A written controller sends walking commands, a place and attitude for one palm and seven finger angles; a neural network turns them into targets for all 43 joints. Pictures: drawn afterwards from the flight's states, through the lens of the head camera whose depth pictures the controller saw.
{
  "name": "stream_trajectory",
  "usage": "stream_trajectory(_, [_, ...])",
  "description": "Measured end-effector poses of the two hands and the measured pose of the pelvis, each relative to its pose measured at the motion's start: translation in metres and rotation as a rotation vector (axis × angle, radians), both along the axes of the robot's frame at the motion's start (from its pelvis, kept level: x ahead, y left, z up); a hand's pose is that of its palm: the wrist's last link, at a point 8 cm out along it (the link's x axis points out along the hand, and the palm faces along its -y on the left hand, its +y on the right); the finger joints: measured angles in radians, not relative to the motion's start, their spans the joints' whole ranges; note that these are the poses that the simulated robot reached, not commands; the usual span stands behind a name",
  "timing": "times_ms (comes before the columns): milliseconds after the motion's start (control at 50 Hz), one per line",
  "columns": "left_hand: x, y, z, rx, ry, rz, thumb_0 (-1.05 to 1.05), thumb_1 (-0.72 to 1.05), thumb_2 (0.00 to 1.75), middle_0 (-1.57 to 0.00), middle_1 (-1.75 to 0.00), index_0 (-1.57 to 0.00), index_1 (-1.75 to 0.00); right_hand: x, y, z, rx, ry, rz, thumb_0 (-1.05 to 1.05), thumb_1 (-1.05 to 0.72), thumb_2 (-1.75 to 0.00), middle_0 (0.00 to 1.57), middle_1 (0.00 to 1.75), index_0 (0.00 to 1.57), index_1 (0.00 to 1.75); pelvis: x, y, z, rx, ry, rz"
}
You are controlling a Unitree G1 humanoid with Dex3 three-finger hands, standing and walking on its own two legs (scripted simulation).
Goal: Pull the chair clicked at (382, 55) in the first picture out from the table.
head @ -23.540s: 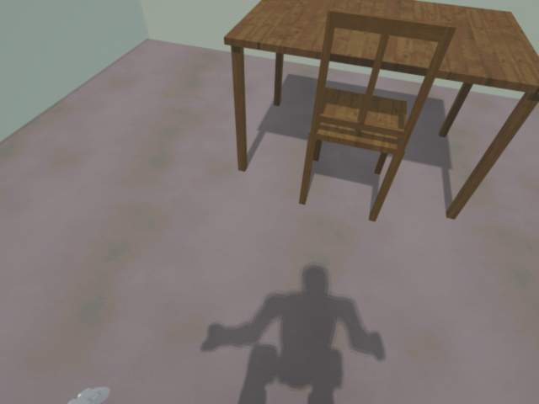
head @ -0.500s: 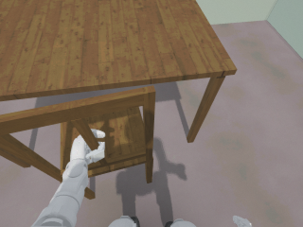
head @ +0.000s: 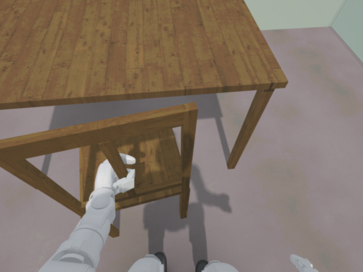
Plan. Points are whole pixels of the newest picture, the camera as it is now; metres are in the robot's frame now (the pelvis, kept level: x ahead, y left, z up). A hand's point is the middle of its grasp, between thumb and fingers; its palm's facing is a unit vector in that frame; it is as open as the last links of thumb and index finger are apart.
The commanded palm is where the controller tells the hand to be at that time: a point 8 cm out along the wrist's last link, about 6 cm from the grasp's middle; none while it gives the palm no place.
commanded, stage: step backward, pulling the chair out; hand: left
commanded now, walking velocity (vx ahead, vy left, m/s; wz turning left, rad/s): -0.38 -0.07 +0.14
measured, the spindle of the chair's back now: (121, 171) +0.36 +0.16 -0.07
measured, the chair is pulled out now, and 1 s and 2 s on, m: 0.14 0.14 0.15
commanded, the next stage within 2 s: none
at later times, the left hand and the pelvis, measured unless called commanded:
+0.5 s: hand (130, 179) +0.34 +0.14 -0.07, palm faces +0.10 -0.98 -0.17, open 5.5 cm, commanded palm +0.32 +0.19 -0.06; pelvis +0.00 -0.01 +0.00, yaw +1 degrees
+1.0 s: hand (129, 179) +0.34 +0.14 -0.07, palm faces +0.10 -0.98 -0.17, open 5.6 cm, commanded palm +0.32 +0.19 -0.06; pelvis +0.00 -0.02 +0.00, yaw +1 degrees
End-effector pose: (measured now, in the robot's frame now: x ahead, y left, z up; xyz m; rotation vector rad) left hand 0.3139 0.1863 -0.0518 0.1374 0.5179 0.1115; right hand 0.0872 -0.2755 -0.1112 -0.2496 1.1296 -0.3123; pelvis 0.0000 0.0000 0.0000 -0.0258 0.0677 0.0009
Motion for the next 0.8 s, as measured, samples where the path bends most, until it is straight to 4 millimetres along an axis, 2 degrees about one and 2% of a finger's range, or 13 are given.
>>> stream_trajectory(140, [0.0, 0.001, 0.0, 0.0, 0.0, -0.017, 0.05, 0.67, 0.72, -0.3, -1.14, -0.49, -1.45, 0.006, 0.016, -0.003, 0.028, -0.024, 0.009, 0.0, -0.91, -0.9, 0.2, 0.3, 0.2, 0.3, -0.001, 0.002, -0.001, 0.011, 0.006, -0.009])
stream_trajectory(260, [-0.001, 0.0, 0.0, 0.002, 0.006, 0.006, 0.05, 0.67, 0.74, -0.31, -1.14, -0.49, -1.45, 0.012, 0.027, -0.012, 0.079, -0.038, 0.023, 0.0, -0.9, -0.9, 0.2, 0.3, 0.21, 0.3, -0.001, -0.004, -0.002, 0.017, 0.006, -0.014])
stream_trajectory(420, [-0.001, -0.002, 0.001, 0.011, 0.008, 0.035, 0.06, 0.65, 0.77, -0.33, -1.12, -0.49, -1.45, 0.014, 0.015, -0.016, 0.085, -0.03, 0.029, 0.0, -0.9, -0.9, 0.2, 0.3, 0.21, 0.3, 0.001, -0.015, -0.002, 0.005, 0.002, -0.004])
stream_trajectory(580, [0.0, 0.0, 0.001, 0.011, 0.01, 0.013, 0.05, 0.65, 0.76, -0.32, -1.12, -0.49, -1.45, 0.012, -0.002, -0.006, 0.008, -0.004, 0.026, 0.0, -0.91, -0.9, 0.2, 0.3, 0.21, 0.3, 0.006, -0.007, -0.001, 0.0, -0.011, 0.014])
stream_trajectory(680, [0.001, 0.003, 0.001, 0.01, 0.007, -0.014, 0.05, 0.66, 0.74, -0.31, -1.14, -0.49, -1.45, 0.017, 0.001, 0.0, -0.013, -0.021, 0.032, 0.0, -0.91, -0.9, 0.2, 0.3, 0.2, 0.3, 0.005, -0.002, 0.0, 0.01, 0.0, 0.008])
stream_trajectory(800, [0.001, 0.003, 0.001, 0.009, 0.011, -0.004, 0.05, 0.65, 0.75, -0.31, -1.14, -0.49, -1.45, 0.027, 0.014, -0.005, 0.029, -0.057, 0.049, 0.0, -0.91, -0.9, 0.2, 0.3, 0.2, 0.3, 0.002, -0.006, -0.002, 0.022, -0.001, 0.005])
